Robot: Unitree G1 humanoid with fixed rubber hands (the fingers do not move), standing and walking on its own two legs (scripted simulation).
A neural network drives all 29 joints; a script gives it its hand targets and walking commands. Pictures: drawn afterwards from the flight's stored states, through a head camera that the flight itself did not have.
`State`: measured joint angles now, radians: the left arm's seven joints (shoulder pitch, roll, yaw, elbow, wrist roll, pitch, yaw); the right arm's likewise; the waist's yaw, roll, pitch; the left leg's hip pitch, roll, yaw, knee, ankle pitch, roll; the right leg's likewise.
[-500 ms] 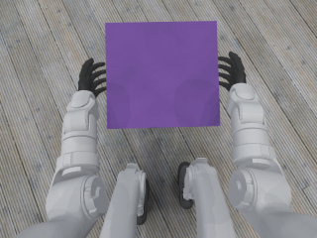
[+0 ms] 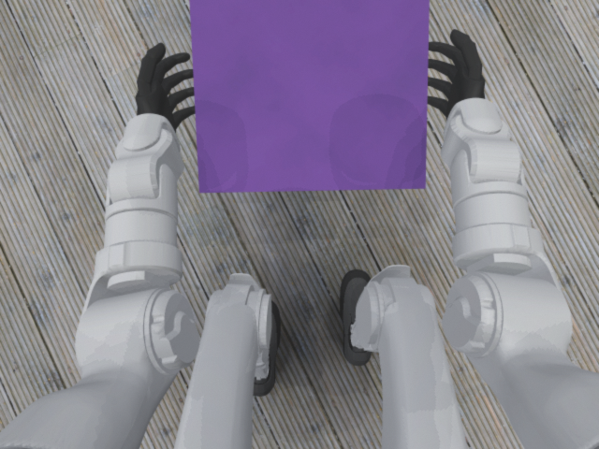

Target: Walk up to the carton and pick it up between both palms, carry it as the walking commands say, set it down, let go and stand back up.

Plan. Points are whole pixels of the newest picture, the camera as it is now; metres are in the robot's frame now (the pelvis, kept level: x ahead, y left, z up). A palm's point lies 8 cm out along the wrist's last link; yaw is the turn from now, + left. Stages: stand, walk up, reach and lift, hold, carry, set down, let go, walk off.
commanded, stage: set down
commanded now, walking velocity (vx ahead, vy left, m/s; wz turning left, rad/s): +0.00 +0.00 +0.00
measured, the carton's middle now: (308, 99) +0.55 -0.01 -0.18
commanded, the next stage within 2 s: none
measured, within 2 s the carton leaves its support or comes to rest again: rests again in 1.48 s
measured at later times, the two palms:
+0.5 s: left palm (184, 124) +0.52 +0.16 -0.18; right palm (433, 110) +0.53 -0.19 -0.19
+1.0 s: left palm (202, 133) +0.53 +0.16 -0.27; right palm (416, 119) +0.55 -0.20 -0.27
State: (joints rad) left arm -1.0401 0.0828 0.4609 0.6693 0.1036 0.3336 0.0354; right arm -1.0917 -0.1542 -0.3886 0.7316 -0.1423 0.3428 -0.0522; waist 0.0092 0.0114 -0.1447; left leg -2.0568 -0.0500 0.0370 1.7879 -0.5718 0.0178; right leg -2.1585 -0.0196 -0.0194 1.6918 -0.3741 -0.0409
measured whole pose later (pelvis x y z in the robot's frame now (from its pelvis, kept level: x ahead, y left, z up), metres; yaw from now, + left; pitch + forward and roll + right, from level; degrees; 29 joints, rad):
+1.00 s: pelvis -0.01 +0.00 -0.12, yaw +1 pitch +40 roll +2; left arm -1.33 0.22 0.30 0.83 -0.07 0.24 0.12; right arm -1.44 -0.40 -0.14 1.02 0.10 0.24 -0.10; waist 0.00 0.04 0.28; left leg -2.26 -0.06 0.07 2.21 -0.66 0.03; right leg -2.38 -0.04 -0.01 2.10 -0.43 -0.04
